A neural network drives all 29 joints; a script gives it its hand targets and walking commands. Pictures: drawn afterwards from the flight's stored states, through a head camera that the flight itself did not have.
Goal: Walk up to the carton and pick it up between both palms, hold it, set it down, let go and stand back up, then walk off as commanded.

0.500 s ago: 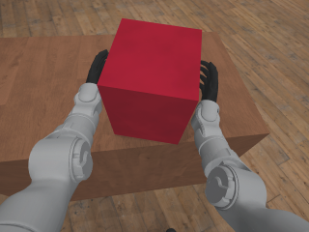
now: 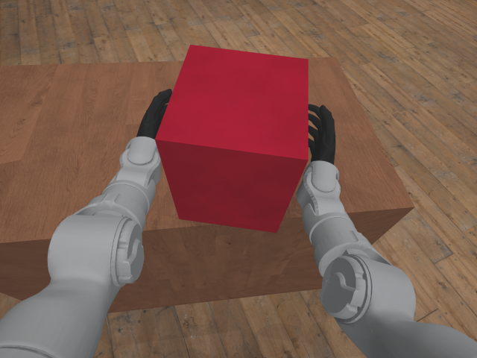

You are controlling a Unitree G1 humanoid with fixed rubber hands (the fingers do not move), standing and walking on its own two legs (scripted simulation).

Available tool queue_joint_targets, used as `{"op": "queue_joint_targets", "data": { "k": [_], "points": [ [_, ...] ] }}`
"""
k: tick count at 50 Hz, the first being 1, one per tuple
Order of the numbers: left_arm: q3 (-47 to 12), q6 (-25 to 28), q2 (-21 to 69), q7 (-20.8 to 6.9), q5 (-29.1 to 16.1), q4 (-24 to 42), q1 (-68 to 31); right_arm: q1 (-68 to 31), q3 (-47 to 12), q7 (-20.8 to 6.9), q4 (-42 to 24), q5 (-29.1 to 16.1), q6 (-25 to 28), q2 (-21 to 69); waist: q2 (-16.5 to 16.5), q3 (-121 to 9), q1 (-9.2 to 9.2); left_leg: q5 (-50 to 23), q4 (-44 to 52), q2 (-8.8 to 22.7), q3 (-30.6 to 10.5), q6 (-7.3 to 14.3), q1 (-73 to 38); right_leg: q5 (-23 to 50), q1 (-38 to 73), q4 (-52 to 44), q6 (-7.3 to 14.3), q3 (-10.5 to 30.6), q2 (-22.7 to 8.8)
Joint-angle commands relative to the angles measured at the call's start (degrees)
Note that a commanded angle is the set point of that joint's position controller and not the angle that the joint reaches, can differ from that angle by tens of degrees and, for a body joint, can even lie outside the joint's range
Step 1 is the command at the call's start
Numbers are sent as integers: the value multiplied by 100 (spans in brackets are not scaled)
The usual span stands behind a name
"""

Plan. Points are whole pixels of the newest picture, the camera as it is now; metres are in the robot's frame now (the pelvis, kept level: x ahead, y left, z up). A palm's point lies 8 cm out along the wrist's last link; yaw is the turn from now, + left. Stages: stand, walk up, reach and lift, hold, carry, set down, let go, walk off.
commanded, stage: reach and lift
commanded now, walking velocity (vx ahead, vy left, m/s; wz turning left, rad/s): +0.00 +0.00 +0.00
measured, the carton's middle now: (237, 147) +0.46 -0.01 +0.06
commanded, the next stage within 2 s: none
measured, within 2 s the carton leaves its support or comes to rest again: leaves its support in 0.02 s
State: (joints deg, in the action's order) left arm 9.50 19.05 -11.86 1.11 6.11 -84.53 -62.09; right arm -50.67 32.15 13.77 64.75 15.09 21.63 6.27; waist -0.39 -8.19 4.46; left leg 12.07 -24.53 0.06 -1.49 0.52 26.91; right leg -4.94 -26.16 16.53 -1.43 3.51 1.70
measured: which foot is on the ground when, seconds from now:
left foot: down 0.00-1.00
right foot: down 0.00-1.00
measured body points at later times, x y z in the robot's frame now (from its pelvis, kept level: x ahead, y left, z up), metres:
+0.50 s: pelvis -0.02 +0.00 +0.00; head -0.02 +0.01 +0.45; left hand +0.44 +0.14 +0.15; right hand +0.40 -0.15 +0.13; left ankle -0.02 +0.11 -0.74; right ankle +0.02 -0.13 -0.74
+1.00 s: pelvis -0.01 +0.00 +0.00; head -0.02 +0.01 +0.45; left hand +0.44 +0.15 +0.21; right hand +0.42 -0.14 +0.19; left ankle -0.02 +0.11 -0.74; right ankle +0.02 -0.13 -0.74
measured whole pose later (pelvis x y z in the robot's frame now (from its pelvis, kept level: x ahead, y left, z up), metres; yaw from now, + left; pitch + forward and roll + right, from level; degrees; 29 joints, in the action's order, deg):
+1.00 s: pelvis -0.01 +0.00 +0.00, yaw +1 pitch +3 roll -1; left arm 13.0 -12.0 -8.2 1.0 6.7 -55.3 -58.6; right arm -50.2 18.8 14.2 46.9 1.9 -7.2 2.3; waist -0.4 -6.1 2.0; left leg 12.4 -23.2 -0.5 -1.5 0.5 13.5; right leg -6.6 -13.7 17.5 -1.4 3.5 1.1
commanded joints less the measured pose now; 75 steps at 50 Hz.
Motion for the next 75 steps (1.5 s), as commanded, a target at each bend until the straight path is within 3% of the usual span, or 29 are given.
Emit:
{"op": "queue_joint_targets", "data": {
  "k": [1, 4, 7, 12, 13, 16, 21, 24, 28, 31, 33, 34, 35, 37, 38, 41, 44, 46, 47, 49, 52, 56, 60, 61, 65, 67, 69, 71, 75],
  "points": [
    [-1194, 343, 4405, -574, -449, 2057, -4384, -4216, -3130, -1330, -632, -32, -16, 3244, 893, -5471, -8, -3753, -311, 78, 357, -698, -2385, 2357, 1976, 518, 274, -851, 36],
    [-1261, 305, 4425, -544, -615, 2495, -4552, -4039, -3474, -1287, -683, -367, -252, 3479, 810, -5402, -188, -3565, -332, 1, 345, -598, -2163, 2509, 2169, 550, 293, -621, 1],
    [-1709, 50, 4661, -329, -666, 3603, -4244, -3795, -3889, -1305, -779, -801, -480, 3466, 1261, -5624, -135, -4514, -524, 32, 232, -810, -2417, 2975, 2221, 704, 324, -671, 75],
    [-1749, -418, 4525, -432, -735, 4255, -4840, -4139, -3875, -1199, -1293, -1144, -939, 3402, 942, -5011, -29, -3552, -292, -164, 193, -572, -2385, 2321, 2355, 587, 216, -586, 45],
    [-1887, -614, 4760, -426, -801, 4106, -4718, -4269, -3776, -1197, -1402, -1363, -970, 3142, 1087, -4952, 56, -3655, -311, -103, 104, -668, -2598, 2175, 2129, 569, 295, -652, 99],
    [-966, -1104, 4108, -629, -348, 3499, -4345, -4071, -3444, -1150, -1000, -1311, -1505, 2994, 433, -3314, -221, -2160, 173, -235, 358, -308, -2026, 1364, 2723, 305, 208, -479, -83],
    [-414, -1526, 3976, -853, -180, 2783, -5093, -5298, -2729, -1255, -1297, -1213, -1673, 2658, 148, -2916, -105, -437, 698, -235, 171, -98, -1647, 112, 2824, 260, 262, -490, -57],
    [-811, -1533, 4296, -717, -462, 3204, -5961, -6274, -3079, -1318, -2127, -1427, -1588, 2939, 430, -4301, -108, -719, 463, -237, 49, -188, -1830, 551, 2667, 417, 326, -442, 3],
    [-851, -1548, 4575, -574, -670, 3327, -5622, -6429, -3416, -1359, -2634, -1468, -1710, 3115, 185, -4860, -240, -922, 477, -269, 29, -149, -1794, 790, 2910, 414, 307, -456, 39],
    [-679, -1816, 4518, -583, -371, 3154, -5448, -5923, -3133, -1341, -2127, -1432, -1864, 2837, 334, -4111, -68, -1013, 496, -221, 16, -235, -1988, 690, 2724, 386, 324, -559, 80],
    [-250, -2104, 4359, -662, -136, 2673, -4905, -5652, -3128, -1286, -1949, -1433, -2031, 2697, 144, -3251, -259, -1109, 513, -191, 66, -161, -2058, 734, 2831, 282, 302, -457, 58],
    [38, -2205, 4101, -748, 90, 2358, -4727, -5466, -2915, -1231, -1678, -1378, -2075, 2534, 153, -2832, -163, -968, 568, -240, 70, -137, -1912, 742, 3065, 250, 298, -432, 4],
    [376, -2433, 4006, -785, 269, 2423, -4308, -5443, -3002, -1233, -1692, -1513, -2164, 2572, 28, -2410, -418, -971, 645, -227, 105, -89, -1946, 731, 3268, 238, 258, -450, 23],
    [658, -2647, 3740, -926, 444, 2093, -4262, -5476, -2791, -1230, -1726, -1515, -2238, 2350, -53, -1834, -482, -742, 754, -211, 112, -45, -1961, 467, 3292, 156, 210, -405, 34],
    [740, -2635, 3704, -1056, 574, 1626, -4281, -5488, -2628, -1181, -1499, -1310, -2183, 2318, -116, -1564, -311, -426, 804, -271, 107, -52, -1740, 288, 3313, 93, 244, -384, -19],
    [229, -2656, 3993, -1005, 238, 2410, -4659, -6131, -3027, -1184, -2469, -1559, -2071, 2654, 13, -2760, -462, -816, 642, -274, 52, -129, -1761, 581, 3264, 137, 296, -371, 73],
    [-895, -2727, 4751, -705, -395, 3714, -4635, -6978, -3765, -1177, -3863, -2085, -1966, 2582, 284, -4972, -275, -3014, 85, -191, -104, -411, -2983, 1829, 3239, 273, 319, -568, 294],
    [-1007, -2930, 4690, -544, -458, 4347, -4337, -6524, -4136, -1171, -3710, -2393, -2258, 2657, 268, -4980, -345, -3655, -89, -190, -97, -430, -3489, 2018, 3210, 234, 257, -577, 331],
    [-933, -2897, 4508, -624, -489, 4592, -4906, -6514, -4060, -1108, -3742, -2288, -2285, 2655, 175, -4893, -179, -3126, -69, -290, -119, -366, -3120, 2024, 3307, 218, 229, -434, 221],
    [-856, -3198, 4477, -548, -395, 4740, -4381, -6083, -4383, -1083, -3547, -2450, -2580, 2617, 1, -4301, -348, -3041, -5, -285, -103, -265, -2965, 2027, 3417, 262, 156, -452, 214],
    [-1006, -3458, 4436, -593, -345, 5271, -4406, -5176, -3972, -1014, -2647, -2333, -2809, 2291, 447, -3279, -82, -3120, 30, -151, -166, -521, -3208, 1554, 3138, 234, 196, -473, 232],
    [-449, -3906, 4203, -768, 109, 4350, -3597, -5391, -3776, -1048, -2442, -2375, -2900, 1947, 97, -2217, -315, -2533, 229, -149, -69, -444, -3063, 805, 3242, -54, 220, -430, 189],
    [-764, -4170, 4400, -820, -45, 4791, -3306, -5637, -3835, -987, -3209, -2537, -2840, 1884, 168, -2462, -121, -2948, 209, -118, -170, -530, -3343, 1162, 3386, -47, 237, -484, 258],
    [-1235, -4234, 4805, -708, -254, 5442, -3276, -5812, -4129, -991, -3796, -2754, -2832, 1927, 479, -3115, -91, -3547, 89, -88, -206, -681, -3719, 1433, 3442, 20, 268, -532, 315],
    [-1791, -4259, 4625, -450, -735, 6984, -3732, -5849, -4813, -952, -4782, -3152, -2979, 2339, 388, -4594, -241, -4579, -299, -153, -225, -658, -4182, 2228, 3616, 183, 159, -548, 439],
    [-1620, -4315, 4341, -445, -745, 7061, -4096, -5618, -4842, -900, -4390, -3109, -3185, 2431, 200, -3988, -261, -3916, -145, -208, -208, -567, -3808, 1844, 3495, 101, 124, -486, 385],
    [-1948, -4464, 4664, -396, -766, 7106, -4244, -4992, -4422, -949, -3543, -3021, -3384, 2123, 764, -3196, 146, -3473, 0, -58, -328, -819, -3803, 1109, 2916, 41, 238, -505, 372],
    [-1590, -4679, 4563, -449, -509, 6497, -3912, -4725, -4151, -1002, -2903, -2899, -3543, 1919, 654, -2111, 87, -2602, 262, -13, -250, -725, -3470, 349, 2766, -133, 305, -464, 296],
    [-1210, -5065, 4518, -588, -173, 6032, -3216, -5121, -4040, -1010, -3162, -2848, -3623, 1853, 419, -1790, -31, -2021, 497, -61, -117, -548, -3035, 311, 3192, -175, 246, -469, 289]
  ]
}}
